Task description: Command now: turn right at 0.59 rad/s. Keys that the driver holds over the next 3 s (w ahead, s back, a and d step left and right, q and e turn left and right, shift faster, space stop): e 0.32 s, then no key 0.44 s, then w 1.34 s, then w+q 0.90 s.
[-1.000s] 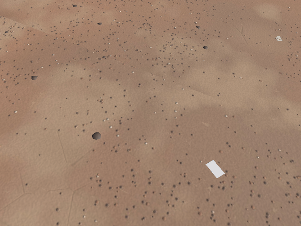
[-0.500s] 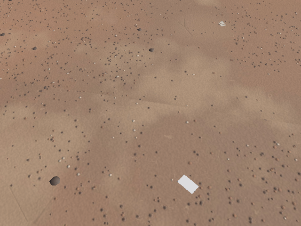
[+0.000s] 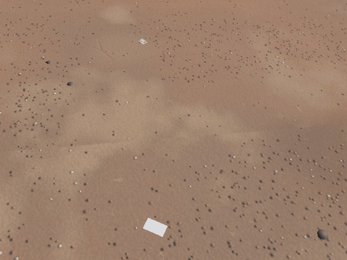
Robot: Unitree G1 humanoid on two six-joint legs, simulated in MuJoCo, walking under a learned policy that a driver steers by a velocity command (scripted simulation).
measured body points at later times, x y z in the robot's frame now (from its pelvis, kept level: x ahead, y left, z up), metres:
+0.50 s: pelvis +0.00 -0.04 +0.00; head +0.03 -0.07 +0.45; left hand +0.23 +0.18 -0.08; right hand +0.07 -0.36 -0.11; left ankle +0.05 +0.10 -0.69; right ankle -0.02 -0.14 -0.74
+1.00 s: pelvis +0.04 -0.04 -0.01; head +0.04 -0.06 +0.44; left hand +0.22 +0.19 -0.11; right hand +0.06 -0.33 -0.13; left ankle +0.05 +0.09 -0.74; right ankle +0.01 -0.14 -0.74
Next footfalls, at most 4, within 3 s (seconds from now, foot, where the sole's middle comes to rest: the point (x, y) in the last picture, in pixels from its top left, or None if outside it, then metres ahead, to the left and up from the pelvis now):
0.20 right None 0.02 -0.15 -0.78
0.62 left None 0.08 0.08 -0.78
1.46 left None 0.46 -0.03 -0.78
2.00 right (250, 205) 0.69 -0.34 -0.78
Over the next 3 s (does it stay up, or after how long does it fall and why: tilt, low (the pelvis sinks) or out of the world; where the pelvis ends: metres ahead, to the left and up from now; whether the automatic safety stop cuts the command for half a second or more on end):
stays up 1.15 -0.30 -0.12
